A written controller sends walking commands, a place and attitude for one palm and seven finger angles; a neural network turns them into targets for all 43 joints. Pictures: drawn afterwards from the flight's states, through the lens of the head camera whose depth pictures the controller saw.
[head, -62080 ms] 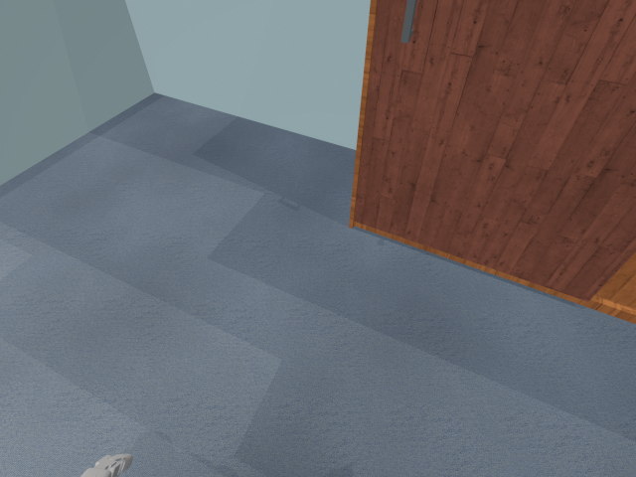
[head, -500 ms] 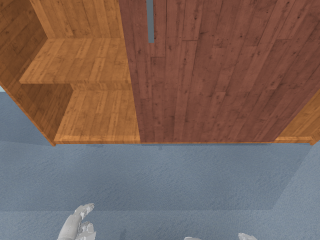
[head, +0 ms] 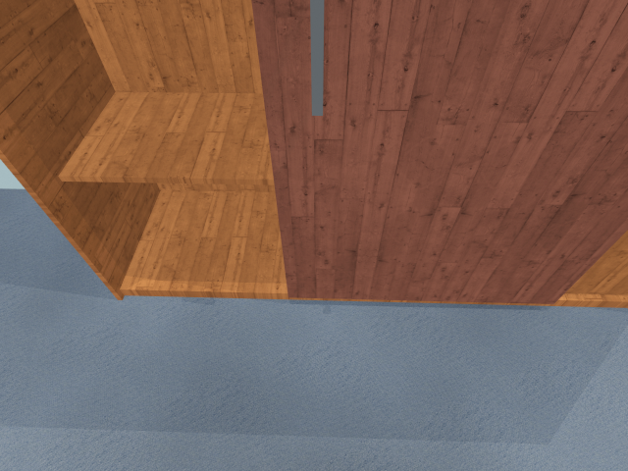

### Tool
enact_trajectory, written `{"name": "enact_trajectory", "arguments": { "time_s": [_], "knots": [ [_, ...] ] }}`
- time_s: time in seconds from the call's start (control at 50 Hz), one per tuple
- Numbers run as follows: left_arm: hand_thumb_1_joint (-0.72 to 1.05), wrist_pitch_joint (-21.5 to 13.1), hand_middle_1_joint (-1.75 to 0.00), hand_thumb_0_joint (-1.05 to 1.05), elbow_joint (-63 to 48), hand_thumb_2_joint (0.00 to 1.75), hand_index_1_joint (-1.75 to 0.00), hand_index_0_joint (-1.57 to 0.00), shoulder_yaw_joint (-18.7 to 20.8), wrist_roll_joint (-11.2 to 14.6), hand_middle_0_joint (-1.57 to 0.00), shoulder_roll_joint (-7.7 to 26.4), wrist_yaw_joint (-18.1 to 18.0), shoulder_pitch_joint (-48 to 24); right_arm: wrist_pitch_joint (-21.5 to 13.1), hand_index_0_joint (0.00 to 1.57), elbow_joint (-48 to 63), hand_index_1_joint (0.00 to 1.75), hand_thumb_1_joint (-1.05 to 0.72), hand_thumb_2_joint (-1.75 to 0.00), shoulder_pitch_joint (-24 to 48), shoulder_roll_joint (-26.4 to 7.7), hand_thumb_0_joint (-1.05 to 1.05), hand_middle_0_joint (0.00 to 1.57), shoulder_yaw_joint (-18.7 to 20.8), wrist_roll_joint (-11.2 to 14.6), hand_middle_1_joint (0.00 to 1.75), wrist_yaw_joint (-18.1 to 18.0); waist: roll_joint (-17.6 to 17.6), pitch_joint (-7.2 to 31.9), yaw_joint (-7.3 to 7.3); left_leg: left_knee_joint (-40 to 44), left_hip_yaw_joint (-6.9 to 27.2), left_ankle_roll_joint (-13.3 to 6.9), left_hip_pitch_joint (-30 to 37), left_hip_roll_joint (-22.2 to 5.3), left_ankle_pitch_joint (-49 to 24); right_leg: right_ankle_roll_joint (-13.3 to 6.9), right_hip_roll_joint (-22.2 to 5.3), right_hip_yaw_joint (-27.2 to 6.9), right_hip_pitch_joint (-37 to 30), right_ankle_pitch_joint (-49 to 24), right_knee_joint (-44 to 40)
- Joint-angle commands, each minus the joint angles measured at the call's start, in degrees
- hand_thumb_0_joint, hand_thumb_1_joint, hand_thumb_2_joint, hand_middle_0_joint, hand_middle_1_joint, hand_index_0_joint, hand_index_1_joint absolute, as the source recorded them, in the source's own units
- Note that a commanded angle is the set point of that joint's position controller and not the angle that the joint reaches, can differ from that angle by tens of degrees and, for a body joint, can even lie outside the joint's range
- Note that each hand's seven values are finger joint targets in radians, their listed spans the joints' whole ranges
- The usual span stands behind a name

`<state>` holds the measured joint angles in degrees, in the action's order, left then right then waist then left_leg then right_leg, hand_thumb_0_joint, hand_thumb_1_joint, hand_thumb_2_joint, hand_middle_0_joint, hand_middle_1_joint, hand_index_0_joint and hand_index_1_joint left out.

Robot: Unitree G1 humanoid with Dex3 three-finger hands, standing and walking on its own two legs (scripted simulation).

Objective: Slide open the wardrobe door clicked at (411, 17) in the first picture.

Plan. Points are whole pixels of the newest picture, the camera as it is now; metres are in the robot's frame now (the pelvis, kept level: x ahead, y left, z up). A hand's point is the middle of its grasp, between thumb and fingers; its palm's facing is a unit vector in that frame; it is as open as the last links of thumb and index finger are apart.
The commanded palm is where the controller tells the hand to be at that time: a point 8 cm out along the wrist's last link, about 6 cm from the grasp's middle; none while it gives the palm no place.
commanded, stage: let the arm hang, fingers relaxed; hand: left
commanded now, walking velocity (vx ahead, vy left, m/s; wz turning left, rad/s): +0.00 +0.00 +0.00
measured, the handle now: (317, 47) +0.72 +0.03 +0.18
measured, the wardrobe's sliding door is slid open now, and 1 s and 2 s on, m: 0.62 0.62 0.62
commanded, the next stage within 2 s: look to check the result in 0.38 s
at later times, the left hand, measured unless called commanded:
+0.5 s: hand out of the picture +0.03 +0.19 -0.18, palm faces -0.02 -0.98 -0.20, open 7.4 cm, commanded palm none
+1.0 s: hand out of the picture +0.00 +0.19 -0.18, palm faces -0.02 -0.98 -0.19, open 7.4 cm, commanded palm none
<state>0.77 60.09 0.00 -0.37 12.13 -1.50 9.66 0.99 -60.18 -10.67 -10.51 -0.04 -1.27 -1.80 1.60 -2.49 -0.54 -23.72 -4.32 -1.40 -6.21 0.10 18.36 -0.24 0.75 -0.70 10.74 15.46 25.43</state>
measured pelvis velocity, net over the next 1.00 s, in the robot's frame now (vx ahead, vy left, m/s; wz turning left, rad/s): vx -0.01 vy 0.02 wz -0.02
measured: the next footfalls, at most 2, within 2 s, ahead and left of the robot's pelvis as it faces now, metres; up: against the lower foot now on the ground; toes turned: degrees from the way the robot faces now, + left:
none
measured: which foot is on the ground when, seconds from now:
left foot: down 0.00-1.00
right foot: down 0.00-1.00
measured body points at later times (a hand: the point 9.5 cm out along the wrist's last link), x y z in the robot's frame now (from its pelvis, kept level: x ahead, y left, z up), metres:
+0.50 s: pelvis +0.00 +0.01 +0.00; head +0.03 +0.01 +0.45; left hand +0.03 +0.24 -0.16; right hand -0.01 -0.22 -0.16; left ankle -0.06 +0.10 -0.74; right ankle -0.02 -0.12 -0.74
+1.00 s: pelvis -0.01 +0.02 +0.00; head +0.01 +0.03 +0.45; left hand +0.00 +0.25 -0.16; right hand -0.02 -0.20 -0.16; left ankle -0.06 +0.10 -0.74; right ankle -0.02 -0.12 -0.74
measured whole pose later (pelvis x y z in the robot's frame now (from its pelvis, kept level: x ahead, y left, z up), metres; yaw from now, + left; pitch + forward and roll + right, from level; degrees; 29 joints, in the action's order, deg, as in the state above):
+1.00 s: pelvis -0.01 +0.02 +0.00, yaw -1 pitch -1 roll +0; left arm 0.3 65.6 -0.3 -0.5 9.3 -1.9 13.2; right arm -0.3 -66.0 -14.3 -8.0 -0.2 -1.0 -2.4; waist -0.3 -3.0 -0.6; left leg -21.4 -6.0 -3.4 -4.1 1.7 16.7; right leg 1.6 -0.7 -2.4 9.1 13.4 23.4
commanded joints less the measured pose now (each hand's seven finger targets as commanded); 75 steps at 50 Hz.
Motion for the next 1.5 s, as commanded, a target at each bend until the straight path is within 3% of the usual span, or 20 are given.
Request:
{"name": "enact_trajectory", "arguments": {
  "time_s": [0.0,0.34,0.58,0.8,1.14,1.48],
  "knots": [
    [0.90,-1.05,-0.30,0.00,-1.60,0.90,-0.30,-0.20,0.79,-0.38,-0.20,5.77,-0.54,1.58,-0.65,0.20,0.50,0.30,-0.90,-0.90,-3.33,-6.64,0.00,0.20,1.36,0.09,0.30,-0.32,-2.84,3.11,-0.37,3.06,4.67,-0.40,2.29,-7.02,-23.18,-1.31,-5.98,-4.28,-1.60,-21.16,-2.54],
    [0.90,-1.43,-0.30,0.00,1.38,0.90,-0.30,-0.20,0.70,-0.22,-0.20,4.30,-0.74,3.77,-1.20,0.20,-3.69,0.30,-0.90,-0.90,-5.16,-4.97,0.00,0.20,1.05,0.13,0.30,-0.76,-0.14,1.98,-0.32,4.51,4.15,-0.39,2.60,-6.73,-22.59,-1.51,-6.24,-4.44,-2.82,-21.58,-3.73],
    [0.90,-1.22,-0.30,0.00,3.03,0.90,-0.30,-0.20,0.29,-0.13,-0.20,3.14,-0.77,5.47,-1.37,0.20,-4.90,0.30,-0.90,-0.90,-7.00,-4.33,0.00,0.20,0.91,0.22,0.30,-0.93,-1.47,-0.29,-0.22,5.48,4.51,-0.95,1.66,-6.67,-19.73,-1.34,-5.97,-4.28,-1.60,-17.50,-4.40],
    [0.90,-1.11,-0.30,0.00,3.62,0.90,-0.30,-0.20,0.33,-0.29,-0.20,2.66,-0.88,6.78,-1.61,0.20,-4.92,0.30,-0.90,-0.90,-8.05,-3.98,0.00,0.20,0.96,0.42,0.30,-1.12,-1.12,0.56,-0.25,5.13,4.46,-1.23,2.68,-6.95,-22.90,-1.15,-5.79,-3.72,-1.15,-17.44,-3.42],
    [0.90,-0.80,-0.30,0.00,3.94,0.90,-0.30,-0.20,0.27,-0.45,-0.20,2.17,-0.76,6.47,-1.58,0.20,-4.70,0.30,-0.90,-0.90,-7.56,-3.86,0.00,0.20,0.92,0.32,0.30,-0.94,-1.55,-2.40,-0.16,6.84,5.17,-1.41,0.39,-6.74,-17.38,-0.60,-5.64,-3.88,0.60,-12.13,-3.94],
    [0.90,-0.92,-0.30,0.00,3.96,0.90,-0.30,-0.20,0.37,-0.45,-0.20,2.12,-0.75,6.47,-1.73,0.20,-4.68,0.30,-0.90,-0.90,-7.55,-3.75,0.00,0.20,1.00,0.36,0.30,-0.97,-0.80,-1.01,-0.20,6.25,5.29,-1.47,0.77,-6.70,-18.42,-0.73,-5.92,-4.08,0.19,-13.56,-3.78]
  ]
}}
